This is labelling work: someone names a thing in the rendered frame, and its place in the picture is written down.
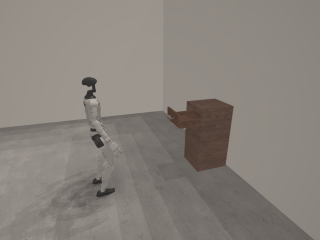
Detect robot right upper arm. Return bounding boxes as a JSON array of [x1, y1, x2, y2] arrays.
[[89, 99, 99, 127]]

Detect robot right shin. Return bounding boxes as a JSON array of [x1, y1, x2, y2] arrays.
[[101, 164, 114, 192]]

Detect robot shin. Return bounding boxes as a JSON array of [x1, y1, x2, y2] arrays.
[[101, 164, 114, 192], [96, 158, 107, 180]]

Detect drawer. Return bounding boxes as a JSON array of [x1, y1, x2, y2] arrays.
[[167, 106, 201, 129]]

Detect right robot hand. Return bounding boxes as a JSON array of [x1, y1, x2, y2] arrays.
[[108, 141, 123, 158]]

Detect cabinet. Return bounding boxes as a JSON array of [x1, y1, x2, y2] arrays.
[[184, 98, 234, 172]]

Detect robot left shin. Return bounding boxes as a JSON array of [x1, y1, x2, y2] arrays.
[[96, 158, 107, 180]]

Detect right robot forearm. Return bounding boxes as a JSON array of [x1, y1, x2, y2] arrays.
[[94, 121, 112, 145]]

